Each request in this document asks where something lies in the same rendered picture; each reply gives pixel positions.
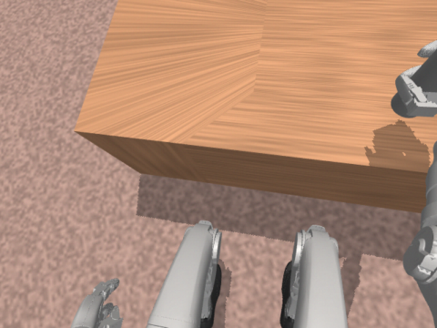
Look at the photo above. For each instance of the left robot foot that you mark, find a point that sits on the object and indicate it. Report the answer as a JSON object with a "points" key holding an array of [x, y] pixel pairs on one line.
{"points": [[208, 322]]}

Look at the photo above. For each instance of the right robot hand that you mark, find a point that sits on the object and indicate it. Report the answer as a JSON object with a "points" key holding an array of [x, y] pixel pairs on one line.
{"points": [[424, 103]]}

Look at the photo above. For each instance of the left robot hand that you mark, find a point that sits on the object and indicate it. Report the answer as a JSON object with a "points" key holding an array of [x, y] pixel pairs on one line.
{"points": [[92, 313]]}

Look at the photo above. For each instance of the can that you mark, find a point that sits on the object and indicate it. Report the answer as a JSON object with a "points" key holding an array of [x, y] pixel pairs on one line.
{"points": [[425, 77]]}

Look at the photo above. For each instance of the right robot foot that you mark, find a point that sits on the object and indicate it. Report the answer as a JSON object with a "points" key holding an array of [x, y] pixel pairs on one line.
{"points": [[285, 320]]}

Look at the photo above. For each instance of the right robot arm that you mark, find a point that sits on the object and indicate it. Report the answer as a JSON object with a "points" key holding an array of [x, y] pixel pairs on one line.
{"points": [[420, 259]]}

